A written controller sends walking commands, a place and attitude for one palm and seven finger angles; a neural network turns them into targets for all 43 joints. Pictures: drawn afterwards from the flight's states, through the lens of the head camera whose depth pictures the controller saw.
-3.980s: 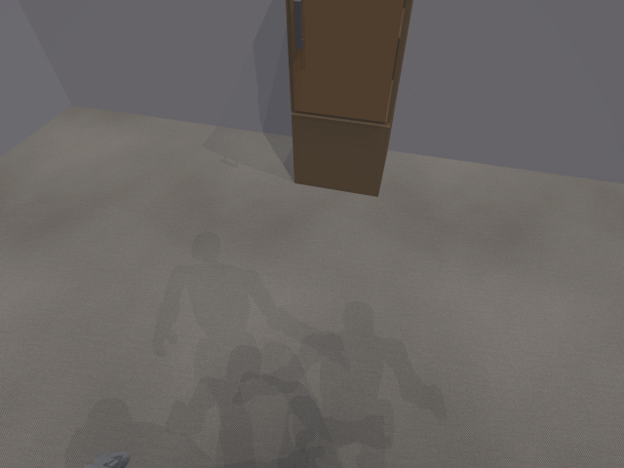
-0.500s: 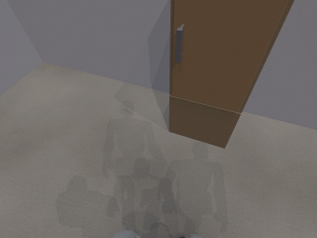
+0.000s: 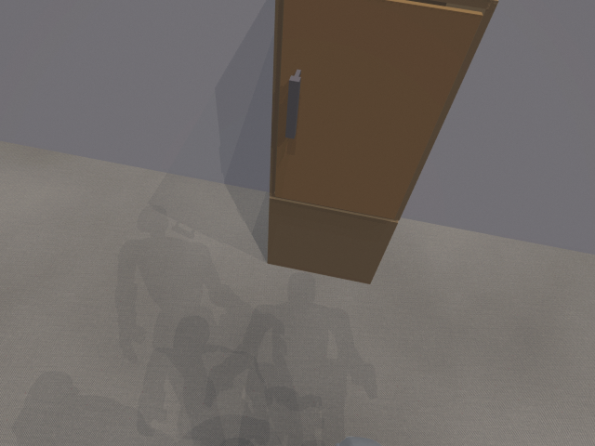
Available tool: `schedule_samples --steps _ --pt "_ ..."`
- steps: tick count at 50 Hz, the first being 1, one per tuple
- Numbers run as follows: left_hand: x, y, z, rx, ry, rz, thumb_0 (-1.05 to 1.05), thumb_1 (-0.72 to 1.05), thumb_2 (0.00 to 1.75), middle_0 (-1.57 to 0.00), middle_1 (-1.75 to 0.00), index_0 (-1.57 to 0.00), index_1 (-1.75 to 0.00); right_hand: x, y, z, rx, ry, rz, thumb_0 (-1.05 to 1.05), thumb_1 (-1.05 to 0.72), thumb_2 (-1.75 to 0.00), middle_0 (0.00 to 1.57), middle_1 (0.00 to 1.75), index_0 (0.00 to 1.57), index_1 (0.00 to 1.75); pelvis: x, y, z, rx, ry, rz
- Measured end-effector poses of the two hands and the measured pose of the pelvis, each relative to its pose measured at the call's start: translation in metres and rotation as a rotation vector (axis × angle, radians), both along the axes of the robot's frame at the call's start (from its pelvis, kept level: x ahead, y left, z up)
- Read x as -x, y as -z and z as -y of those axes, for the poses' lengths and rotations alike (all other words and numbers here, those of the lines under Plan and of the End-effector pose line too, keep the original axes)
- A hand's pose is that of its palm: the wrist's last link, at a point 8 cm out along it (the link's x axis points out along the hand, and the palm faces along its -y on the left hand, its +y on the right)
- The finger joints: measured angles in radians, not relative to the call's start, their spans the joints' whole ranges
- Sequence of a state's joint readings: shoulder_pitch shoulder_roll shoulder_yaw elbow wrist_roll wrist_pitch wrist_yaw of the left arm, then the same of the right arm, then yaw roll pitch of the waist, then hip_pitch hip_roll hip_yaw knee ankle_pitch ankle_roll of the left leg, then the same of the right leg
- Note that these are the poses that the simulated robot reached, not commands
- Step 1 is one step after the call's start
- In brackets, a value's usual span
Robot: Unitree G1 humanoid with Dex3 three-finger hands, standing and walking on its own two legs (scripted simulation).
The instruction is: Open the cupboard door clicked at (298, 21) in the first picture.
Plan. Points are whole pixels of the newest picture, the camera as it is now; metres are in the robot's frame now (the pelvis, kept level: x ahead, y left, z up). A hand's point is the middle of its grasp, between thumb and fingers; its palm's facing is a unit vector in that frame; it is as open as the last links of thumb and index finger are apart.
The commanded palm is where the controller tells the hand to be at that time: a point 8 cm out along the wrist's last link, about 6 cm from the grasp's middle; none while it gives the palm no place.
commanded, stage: take the last steps up to it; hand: left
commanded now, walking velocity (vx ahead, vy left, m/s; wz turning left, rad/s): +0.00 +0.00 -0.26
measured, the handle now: (294, 104) +0.84 +0.07 +0.00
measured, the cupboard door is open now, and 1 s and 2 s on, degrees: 0 0 0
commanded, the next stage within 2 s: come to a stop and stand still in 1.02 s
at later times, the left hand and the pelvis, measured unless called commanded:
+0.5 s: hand out of the picture +0.06 +0.14 -0.17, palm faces -0.06 -0.97 -0.22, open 7.2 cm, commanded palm none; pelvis +0.04 -0.04 +0.00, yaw -5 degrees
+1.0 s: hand (211, 368) +0.26 +0.16 -0.17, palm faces -0.08 -0.97 -0.22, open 7.3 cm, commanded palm none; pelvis +0.19 -0.02 -0.01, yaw -7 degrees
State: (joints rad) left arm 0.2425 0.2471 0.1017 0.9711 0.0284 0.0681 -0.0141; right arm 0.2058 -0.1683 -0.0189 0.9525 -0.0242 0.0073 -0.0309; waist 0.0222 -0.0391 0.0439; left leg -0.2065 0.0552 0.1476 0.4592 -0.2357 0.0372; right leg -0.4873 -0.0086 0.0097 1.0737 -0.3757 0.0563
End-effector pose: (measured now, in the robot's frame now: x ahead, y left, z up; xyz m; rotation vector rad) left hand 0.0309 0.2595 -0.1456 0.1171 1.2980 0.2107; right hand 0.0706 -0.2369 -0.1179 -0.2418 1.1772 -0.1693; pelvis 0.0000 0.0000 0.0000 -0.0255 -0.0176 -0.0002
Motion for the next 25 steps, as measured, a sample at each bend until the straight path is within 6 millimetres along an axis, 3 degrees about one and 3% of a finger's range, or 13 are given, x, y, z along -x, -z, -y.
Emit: schedule_samples --steps 7,15,19,25 --pt "-0.022 -0.004 0.012 -0.015 0.097 -0.036 0.0 0.91 0.9 -0.19 -0.3 -0.2 -0.3 0.062 0.016 0.001 -0.047 0.127 -0.116 0.01 -0.9 -0.9 0.2 0.3 0.2 0.3 0.001 0.0 0.004 -0.004 0.054 -0.007" --pt "-0.061 -0.009 0.064 -0.019 0.197 0.074 0.0 0.91 0.9 -0.19 -0.3 -0.2 -0.3 0.132 0.045 0.021 -0.121 0.234 -0.265 0.01 -0.9 -0.9 0.2 0.3 0.2 0.3 -0.002 0.011 0.031 -0.012 0.081 0.004" --pt "-0.055 -0.016 0.073 -0.031 0.164 0.083 0.0 0.94 0.9 -0.2 -0.3 -0.2 -0.3 0.127 0.04 0.03 -0.135 0.237 -0.285 0.01 -0.91 -0.9 0.2 0.3 0.2 0.3 -0.014 0.004 0.039 -0.023 0.091 0.008" --pt "-0.03 -0.012 0.071 -0.014 0.145 -0.034 0.0 0.93 0.9 -0.2 -0.3 -0.2 -0.3 0.076 0.031 0.035 -0.131 0.22 -0.201 0.01 -0.91 -0.9 0.2 0.3 0.2 0.3 -0.037 -0.001 0.04 -0.027 0.089 0.007"
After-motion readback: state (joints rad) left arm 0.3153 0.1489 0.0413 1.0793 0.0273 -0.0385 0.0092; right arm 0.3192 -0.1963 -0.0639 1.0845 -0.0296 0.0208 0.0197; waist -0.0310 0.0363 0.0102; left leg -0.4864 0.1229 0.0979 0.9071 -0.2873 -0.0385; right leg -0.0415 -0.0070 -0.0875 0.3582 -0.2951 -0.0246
